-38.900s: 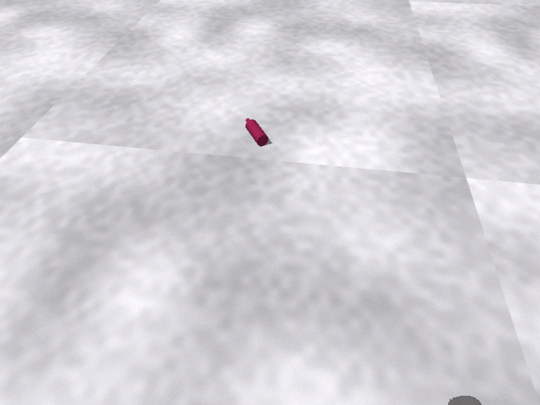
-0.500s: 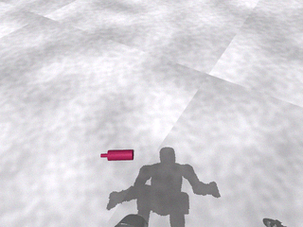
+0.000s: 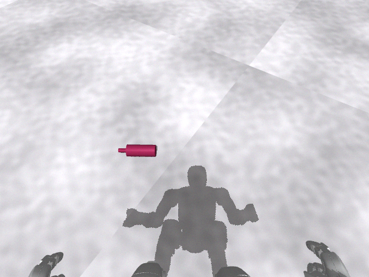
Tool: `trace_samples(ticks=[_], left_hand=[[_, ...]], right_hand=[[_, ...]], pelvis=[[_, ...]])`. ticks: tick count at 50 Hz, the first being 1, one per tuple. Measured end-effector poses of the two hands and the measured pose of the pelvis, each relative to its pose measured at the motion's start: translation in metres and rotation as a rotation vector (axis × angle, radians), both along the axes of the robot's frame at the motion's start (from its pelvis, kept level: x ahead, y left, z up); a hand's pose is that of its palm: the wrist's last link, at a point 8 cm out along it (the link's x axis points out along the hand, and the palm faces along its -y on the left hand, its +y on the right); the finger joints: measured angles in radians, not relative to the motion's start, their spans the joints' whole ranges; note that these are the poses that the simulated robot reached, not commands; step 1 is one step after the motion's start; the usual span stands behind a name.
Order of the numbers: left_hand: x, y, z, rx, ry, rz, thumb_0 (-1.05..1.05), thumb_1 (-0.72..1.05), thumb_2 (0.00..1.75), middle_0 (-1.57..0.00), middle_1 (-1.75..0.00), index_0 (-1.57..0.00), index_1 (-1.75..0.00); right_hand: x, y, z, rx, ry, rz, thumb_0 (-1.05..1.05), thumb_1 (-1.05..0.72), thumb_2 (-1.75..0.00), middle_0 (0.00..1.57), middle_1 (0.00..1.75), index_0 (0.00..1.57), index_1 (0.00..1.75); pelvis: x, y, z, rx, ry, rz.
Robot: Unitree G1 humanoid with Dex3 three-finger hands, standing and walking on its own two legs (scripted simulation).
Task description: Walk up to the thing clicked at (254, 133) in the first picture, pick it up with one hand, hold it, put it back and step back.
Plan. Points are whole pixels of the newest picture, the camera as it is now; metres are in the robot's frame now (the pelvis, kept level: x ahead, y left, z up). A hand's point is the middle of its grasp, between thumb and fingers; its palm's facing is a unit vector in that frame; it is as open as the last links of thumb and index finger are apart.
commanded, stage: step back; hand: left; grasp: from above
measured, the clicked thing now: (137, 150) +0.83 +0.32 -0.72
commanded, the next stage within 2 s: stand in 1.58 s
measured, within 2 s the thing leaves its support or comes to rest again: neither
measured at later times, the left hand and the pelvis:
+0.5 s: hand out of the picture -0.09 +0.26 -0.15, palm faces +0.07 -0.91 -0.41, open 7.4 cm; pelvis -0.18 -0.02 +0.00, yaw +5 degrees
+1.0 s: hand out of the picture -0.21 +0.26 -0.13, palm faces +0.08 -0.91 -0.42, open 7.4 cm; pelvis -0.23 -0.02 +0.01, yaw +4 degrees
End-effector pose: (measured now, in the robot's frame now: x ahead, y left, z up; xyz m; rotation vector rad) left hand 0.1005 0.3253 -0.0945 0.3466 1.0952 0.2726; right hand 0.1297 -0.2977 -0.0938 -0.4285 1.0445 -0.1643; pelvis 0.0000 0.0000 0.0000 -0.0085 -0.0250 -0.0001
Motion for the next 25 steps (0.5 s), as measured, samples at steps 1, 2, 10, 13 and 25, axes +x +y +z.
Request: trace_samples(ticks=[1,2,10,13,25], left_hand=[[-0.01,-0.002,-0.002,0.014,0.011,-0.005,0.0,0.91,0.9,-0.21,-0.3,-0.2,-0.3],[-0.021,-0.005,-0.005,0.027,0.022,-0.009,0.0,0.91,0.9,-0.21,-0.3,-0.2,-0.3],[-0.115,-0.042,0.004,0.019,0.122,0.01,0.0,0.91,0.9,-0.21,-0.3,-0.2,-0.3],[-0.133,-0.043,0.005,0.025,0.114,0.017,0.0,0.9,0.9,-0.21,-0.3,-0.21,-0.3],[-0.202,-0.027,-0.016,-0.001,0.042,0.052,0.0,0.91,0.9,-0.21,-0.3,-0.2,-0.3]], right_hand=[[-0.002,-0.006,-0.003,0.003,-0.015,0.004,0.01,-0.9,-0.9,0.21,0.3,0.21,0.3],[-0.005,-0.013,-0.007,0.007,-0.029,0.006,0.0,-0.9,-0.9,0.21,0.3,0.21,0.3],[-0.07,-0.045,-0.014,0.037,0.029,-0.047,0.0,-0.9,-0.9,0.21,0.3,0.2,0.29],[-0.101,-0.05,-0.016,0.02,0.071,-0.047,0.0,-0.9,-0.9,0.21,0.3,0.2,0.29],[-0.21,-0.021,-0.012,0.019,0.169,0.007,0.01,-0.9,-0.9,0.21,0.3,0.2,0.3]], pelvis=[[-0.008,-0.005,-0.004,0.006,0.001,-0.009],[-0.017,-0.01,-0.008,0.012,0.0,-0.016],[-0.069,-0.029,0.001,0.045,-0.004,-0.003],[-0.087,-0.029,0.002,0.044,0.01,0.02],[-0.182,-0.024,-0.001,0.009,-0.035,0.086]])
